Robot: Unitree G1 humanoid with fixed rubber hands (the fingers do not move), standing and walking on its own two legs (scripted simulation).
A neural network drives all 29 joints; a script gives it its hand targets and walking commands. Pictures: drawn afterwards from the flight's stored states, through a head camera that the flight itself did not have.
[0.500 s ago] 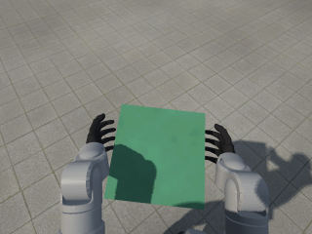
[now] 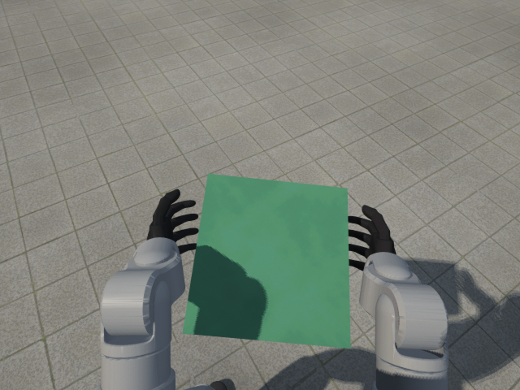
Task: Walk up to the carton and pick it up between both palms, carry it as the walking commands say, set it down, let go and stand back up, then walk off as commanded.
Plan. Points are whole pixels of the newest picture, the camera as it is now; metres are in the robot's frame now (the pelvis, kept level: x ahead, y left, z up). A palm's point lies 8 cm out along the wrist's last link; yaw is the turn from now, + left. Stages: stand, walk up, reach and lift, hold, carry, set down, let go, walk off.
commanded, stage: carry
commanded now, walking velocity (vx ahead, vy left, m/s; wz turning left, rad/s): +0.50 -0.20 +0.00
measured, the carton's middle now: (267, 264) +0.30 +0.00 +0.01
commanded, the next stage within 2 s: none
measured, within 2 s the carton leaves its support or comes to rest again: neither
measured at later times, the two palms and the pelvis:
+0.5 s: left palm (267, 128) +0.51 +0.01 +0.11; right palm (425, 142) +0.51 -0.28 +0.09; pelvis +0.24 -0.14 +0.01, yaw +2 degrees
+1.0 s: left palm (323, 56) +0.78 -0.12 +0.09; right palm (447, 74) +0.75 -0.40 +0.08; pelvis +0.49 -0.25 +0.00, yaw -3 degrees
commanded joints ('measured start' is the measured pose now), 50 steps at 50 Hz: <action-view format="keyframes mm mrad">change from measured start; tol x32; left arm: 1 -338 -981 -597 -107 -316 -5 -232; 50 -295 -1027 -595 -95 -323 -27 -220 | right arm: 1 -405 963 523 -123 368 -44 245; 50 -420 978 555 -168 372 -53 240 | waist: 1 -54 168 -525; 50 5 88 -477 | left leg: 1 692 251 -331 -91 174 142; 3 881 468 -676 -166 521 291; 12 516 285 -163 -220 116 90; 21 -296 42 -86 421 -442 -37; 33 406 -1 2 -127 148 33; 37 893 478 -699 -143 552 313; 50 236 149 -10 89 169 -32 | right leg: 1 -239 -137 36 480 590 84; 3 -588 -72 235 800 -158 102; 15 -5 -96 10 33 219 64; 19 421 -429 532 9 767 -144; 33 124 -224 37 211 1039 38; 36 -498 -37 121 685 -16 94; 39 -653 -160 312 715 -104 116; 50 181 -148 96 39 247 28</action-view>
